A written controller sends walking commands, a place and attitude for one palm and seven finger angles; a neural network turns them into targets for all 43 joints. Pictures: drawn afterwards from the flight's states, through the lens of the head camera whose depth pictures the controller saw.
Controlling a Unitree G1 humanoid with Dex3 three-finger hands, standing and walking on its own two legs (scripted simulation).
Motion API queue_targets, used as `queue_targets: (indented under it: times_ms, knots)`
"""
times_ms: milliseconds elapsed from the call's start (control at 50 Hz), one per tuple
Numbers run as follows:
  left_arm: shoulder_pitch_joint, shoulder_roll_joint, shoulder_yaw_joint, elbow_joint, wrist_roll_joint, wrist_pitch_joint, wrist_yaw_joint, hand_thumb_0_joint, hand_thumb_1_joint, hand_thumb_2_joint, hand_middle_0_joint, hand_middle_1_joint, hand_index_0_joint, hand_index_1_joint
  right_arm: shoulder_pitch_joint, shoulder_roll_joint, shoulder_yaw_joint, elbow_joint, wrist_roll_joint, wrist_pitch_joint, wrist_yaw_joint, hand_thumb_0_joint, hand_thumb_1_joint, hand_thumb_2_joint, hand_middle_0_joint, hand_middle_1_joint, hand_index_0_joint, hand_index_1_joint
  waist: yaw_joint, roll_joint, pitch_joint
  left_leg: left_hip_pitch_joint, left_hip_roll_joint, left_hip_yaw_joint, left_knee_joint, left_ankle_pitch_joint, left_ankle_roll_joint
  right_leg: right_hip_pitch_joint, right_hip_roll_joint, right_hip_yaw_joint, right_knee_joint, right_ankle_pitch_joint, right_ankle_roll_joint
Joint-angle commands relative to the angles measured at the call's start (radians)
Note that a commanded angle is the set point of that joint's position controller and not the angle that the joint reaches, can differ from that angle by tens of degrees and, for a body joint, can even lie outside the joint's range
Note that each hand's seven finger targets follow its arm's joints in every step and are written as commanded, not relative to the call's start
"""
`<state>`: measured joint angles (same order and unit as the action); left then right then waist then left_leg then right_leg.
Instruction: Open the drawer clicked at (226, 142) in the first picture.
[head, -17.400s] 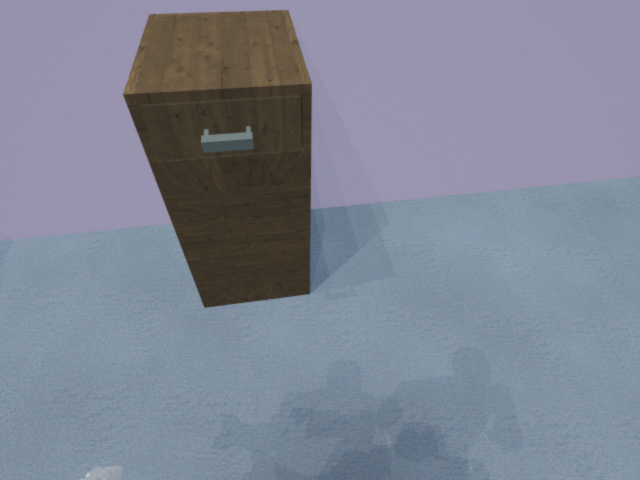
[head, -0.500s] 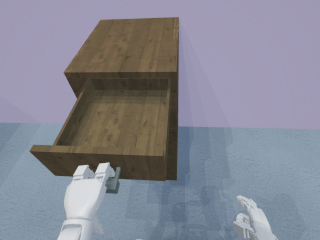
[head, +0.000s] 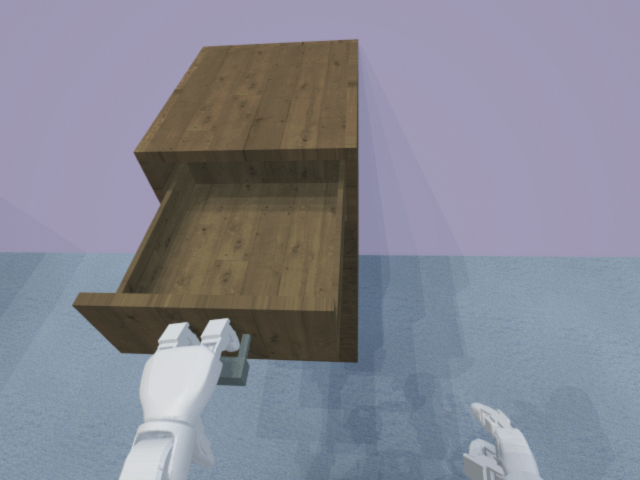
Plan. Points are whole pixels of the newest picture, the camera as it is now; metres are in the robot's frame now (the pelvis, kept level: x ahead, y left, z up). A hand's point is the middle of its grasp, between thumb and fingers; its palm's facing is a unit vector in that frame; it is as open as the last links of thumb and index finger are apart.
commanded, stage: lift the hand off the handle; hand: left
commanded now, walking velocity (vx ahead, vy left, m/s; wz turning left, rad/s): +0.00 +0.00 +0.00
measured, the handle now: (208, 354) +0.27 +0.19 +0.00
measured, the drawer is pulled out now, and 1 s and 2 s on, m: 0.29 0.29 0.29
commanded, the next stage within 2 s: draw the hand back to the body in 1.04 s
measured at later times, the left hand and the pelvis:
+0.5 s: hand (188, 362) +0.23 +0.18 +0.07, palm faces +0.07 -0.18 -0.98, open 13.5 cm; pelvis +0.02 +0.01 +0.02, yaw +0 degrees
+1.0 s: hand (160, 335) +0.23 +0.18 +0.15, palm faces +0.14 -0.18 -0.97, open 13.9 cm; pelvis +0.02 +0.00 +0.03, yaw -1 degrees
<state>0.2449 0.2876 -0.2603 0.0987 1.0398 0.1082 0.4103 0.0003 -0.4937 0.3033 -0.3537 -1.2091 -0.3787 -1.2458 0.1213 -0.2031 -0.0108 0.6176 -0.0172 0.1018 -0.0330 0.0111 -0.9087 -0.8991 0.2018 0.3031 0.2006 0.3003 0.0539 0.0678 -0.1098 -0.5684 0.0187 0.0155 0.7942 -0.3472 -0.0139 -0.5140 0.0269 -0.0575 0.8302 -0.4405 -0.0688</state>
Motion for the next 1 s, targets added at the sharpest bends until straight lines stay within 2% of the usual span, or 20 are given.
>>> queue_targets:
  times_ms: [0, 40, 100, 180, 220, 240, 280, 320, 380, 540, 580, 600, 620, 700, 720, 740, 840, 880, 920, 980]
  knots:
    - [-0.221, 0.12, 0.128, -0.345, 0.005, -0.029, 0.066, 0.0, -0.5, 0.3, -0.3, -1.2, -0.3, -1.2, -0.155, -0.088, -0.025, -0.18, -0.004, -0.066, 0.008, 0.0, -0.9, -0.9, 0.2, 0.3, 0.2, 0.3, 0.0, -0.052, -0.179, 0.225, -0.059, 0.006, -0.082, 0.138, 0.053, 0.009, -0.01, 0.077, -0.21, 0.195, 0.033]
    - [-0.187, 0.098, 0.103, -0.366, 0.0, -0.026, 0.058, 0.0, -0.5, 0.3, -0.3, -1.2, -0.3, -1.2, -0.154, -0.089, -0.03, -0.185, -0.003, -0.068, 0.018, 0.0, -0.9, -0.9, 0.2, 0.3, 0.2, 0.3, 0.002, -0.052, -0.181, 0.243, -0.056, 0.005, -0.091, 0.159, 0.053, 0.018, -0.007, 0.069, -0.209, 0.214, 0.031]
    - [-0.163, 0.112, 0.111, -0.39, 0.002, -0.01, 0.038, 0.0, -0.5, 0.3, -0.3, -1.2, -0.3, -1.2, -0.161, -0.091, -0.028, -0.192, -0.001, -0.065, 0.028, 0.0, -0.9, -0.9, 0.2, 0.3, 0.2, 0.3, 0.007, -0.068, -0.167, 0.255, -0.055, 0.005, -0.106, 0.165, 0.052, 0.034, -0.008, 0.069, -0.224, 0.216, 0.032]
    - [-0.202, 0.087, 0.064, -0.414, 0.002, 0.02, 0.0, 0.0, -0.5, 0.3, -0.3, -1.2, -0.3, -1.2, -0.178, -0.092, -0.023, -0.193, 0.004, -0.057, 0.036, 0.0, -0.9, -0.9, 0.2, 0.3, 0.2, 0.3, -0.001, -0.079, -0.134, 0.287, -0.049, -0.001, -0.131, 0.167, 0.055, 0.037, -0.005, 0.059, -0.245, 0.198, 0.03]
    - [-0.191, 0.115, 0.09, -0.456, 0.004, 0.017, -0.017, 0.0, -0.5, 0.3, -0.3, -1.2, -0.3, -1.2, -0.185, -0.09, -0.025, -0.191, 0.004, -0.058, 0.035, 0.0, -0.9, -0.9, 0.2, 0.3, 0.2, 0.3, 0.016, -0.07, -0.149, 0.308, -0.049, 0.004, -0.14, 0.188, 0.058, 0.063, -0.005, 0.064, -0.248, 0.231, 0.03]
    - [-0.189, 0.105, 0.07, -0.499, 0.0, 0.014, -0.026, 0.0, -0.5, 0.3, -0.3, -1.2, -0.3, -1.2, -0.18, -0.089, -0.021, -0.202, 0.003, -0.061, 0.038, 0.0, -0.9, -0.9, 0.2, 0.3, 0.2, 0.3, 0.017, -0.048, -0.161, 0.319, -0.051, 0.003, -0.142, 0.202, 0.058, 0.071, -0.007, 0.059, -0.242, 0.245, 0.03]
    - [-0.19, 0.138, 0.104, -0.521, -0.011, 0.009, -0.039, 0.0, -0.5, 0.3, -0.3, -1.2, -0.3, -1.2, -0.184, -0.086, -0.019, -0.198, 0.004, -0.061, 0.037, 0.0, -0.9, -0.9, 0.2, 0.3, 0.2, 0.3, 0.016, -0.058, -0.157, 0.336, -0.047, 0.002, -0.146, 0.216, 0.057, 0.083, -0.006, 0.063, -0.256, 0.255, 0.028]
    - [-0.129, 0.135, 0.11, -0.535, -0.009, 0.007, -0.052, 0.0, -0.5, 0.3, -0.3, -1.2, -0.3, -1.2, -0.188, -0.084, -0.016, -0.196, 0.002, -0.061, 0.042, 0.0, -0.9, -0.9, 0.2, 0.3, 0.2, 0.3, 0.029, -0.05, -0.141, 0.341, -0.047, 0.005, -0.153, 0.235, 0.057, 0.095, -0.005, 0.061, -0.259, 0.288, 0.027]
    - [-0.114, 0.114, 0.088, -0.565, -0.018, 0.019, -0.078, 0.0, -0.5, 0.3, -0.3, -1.2, -0.3, -1.2, -0.199, -0.085, -0.012, -0.204, 0.007, -0.056, 0.054, 0.0, -0.9, -0.9, 0.2, 0.3, 0.2, 0.3, 0.023, -0.047, -0.127, 0.353, -0.041, 0.001, -0.164, 0.258, 0.052, 0.108, -0.004, 0.059, -0.266, 0.307, 0.025]
    - [-0.08, 0.144, 0.095, -0.611, -0.026, 0.052, -0.152, 0.0, -0.5, 0.3, -0.3, -1.2, -0.3, -1.2, -0.22, -0.082, 0.003, -0.202, 0.013, -0.044, 0.065, 0.0, -0.9, -0.9, 0.2, 0.3, 0.2, 0.3, 0.045, -0.069, -0.101, 0.377, -0.039, 0.013, -0.204, 0.282, 0.057, 0.173, -0.013, 0.067, -0.306, 0.362, 0.038]
    - [-0.059, 0.174, 0.133, -0.593, -0.042, 0.072, -0.175, 0.0, -0.5, 0.3, -0.3, -1.2, -0.3, -1.2, -0.251, -0.084, 0.01, -0.203, 0.026, -0.036, 0.067, 0.0, -0.9, -0.9, 0.2, 0.3, 0.2, 0.3, 0.049, -0.073, -0.084, 0.369, -0.035, 0.015, -0.225, 0.28, 0.051, 0.206, -0.012, 0.078, -0.324, 0.367, 0.035]
    - [-0.055, 0.158, 0.111, -0.609, -0.043, 0.077, -0.189, 0.0, -0.5, 0.3, -0.3, -1.2, -0.3, -1.2, -0.234, -0.081, 0.014, -0.205, 0.023, -0.036, 0.071, 0.0, -0.9, -0.9, 0.2, 0.3, 0.2, 0.3, 0.051, -0.089, -0.092, 0.37, -0.037, 0.018, -0.226, 0.29, 0.055, 0.218, -0.018, 0.068, -0.317, 0.385, 0.042]
    - [-0.048, 0.195, 0.147, -0.617, -0.055, 0.077, -0.2, 0.0, -0.5, 0.3, -0.3, -1.2, -0.3, -1.2, -0.247, -0.084, 0.011, -0.202, 0.028, -0.033, 0.069, 0.0, -0.9, -0.9, 0.2, 0.3, 0.2, 0.3, 0.051, -0.101, -0.073, 0.366, -0.037, 0.02, -0.237, 0.289, 0.054, 0.233, -0.019, 0.077, -0.332, 0.41, 0.045]
    - [-0.022, 0.209, 0.162, -0.683, -0.077, 0.079, -0.241, 0.0, -0.5, 0.3, -0.3, -1.2, -0.3, -1.2, -0.25, -0.086, 0.022, -0.216, 0.029, -0.03, 0.074, 0.0, -0.9, -0.9, 0.2, 0.3, 0.2, 0.3, 0.053, -0.075, -0.083, 0.377, -0.039, 0.025, -0.246, 0.317, 0.055, 0.276, -0.029, 0.081, -0.341, 0.471, 0.051]
    - [-0.018, 0.238, 0.198, -0.687, -0.084, 0.072, -0.246, 0.0, -0.5, 0.3, -0.3, -1.2, -0.3, -1.2, -0.253, -0.091, 0.018, -0.209, 0.032, -0.027, 0.072, 0.0, -0.9, -0.9, 0.2, 0.3, 0.2, 0.3, 0.051, -0.078, -0.072, 0.383, -0.037, 0.024, -0.253, 0.326, 0.053, 0.281, -0.023, 0.084, -0.349, 0.487, 0.049]
    - [-0.007, 0.223, 0.18, -0.713, -0.083, 0.068, -0.252, 0.0, -0.5, 0.3, -0.3, -1.2, -0.3, -1.2, -0.25, -0.094, 0.019, -0.218, 0.028, -0.028, 0.074, 0.0, -0.9, -0.9, 0.2, 0.3, 0.2, 0.3, 0.054, -0.058, -0.079, 0.389, -0.039, 0.026, -0.253, 0.334, 0.053, 0.285, -0.027, 0.083, -0.35, 0.493, 0.051]
    - [-0.008, 0.219, 0.173, -0.786, -0.094, 0.051, -0.274, 0.0, -0.5, 0.3, -0.3, -1.2, -0.3, -1.2, -0.243, -0.098, 0.014, -0.231, 0.027, -0.028, 0.081, 0.0, -0.9, -0.9, 0.2, 0.3, 0.2, 0.3, 0.05, -0.054, -0.071, 0.414, -0.032, 0.025, -0.258, 0.33, 0.054, 0.264, -0.028, 0.084, -0.376, 0.446, 0.049]
    - [-0.019, 0.236, 0.197, -0.81, -0.11, 0.054, -0.275, 0.0, -0.5, 0.3, -0.3, -1.2, -0.3, -1.2, -0.279, -0.096, 0.019, -0.242, 0.037, -0.03, 0.083, 0.0, -0.9, -0.9, 0.2, 0.3, 0.2, 0.3, 0.049, -0.058, -0.064, 0.416, -0.028, 0.018, -0.263, 0.313, 0.052, 0.266, -0.027, 0.089, -0.386, 0.421, 0.043]
    - [-0.047, 0.254, 0.209, -0.798, -0.097, 0.054, -0.278, 0.0, -0.5, 0.3, -0.3, -1.2, -0.3, -1.2, -0.263, -0.098, 0.017, -0.225, 0.031, -0.027, 0.08, 0.0, -0.9, -0.9, 0.2, 0.3, 0.2, 0.3, 0.05, -0.062, -0.054, 0.417, -0.027, 0.021, -0.273, 0.306, 0.051, 0.262, -0.03, 0.088, -0.398, 0.394, 0.045]
    - [-0.042, 0.218, 0.193, -0.725, -0.104, 0.074, -0.293, 0.0, -0.5, 0.3, -0.3, -1.2, -0.3, -1.2, -0.289, -0.095, 0.021, -0.22, 0.042, -0.026, 0.084, 0.0, -0.9, -0.9, 0.2, 0.3, 0.2, 0.3, 0.048, -0.076, -0.019, 0.412, -0.024, 0.018, -0.289, 0.283, 0.047, 0.256, -0.024, 0.089, -0.411, 0.354, 0.042]
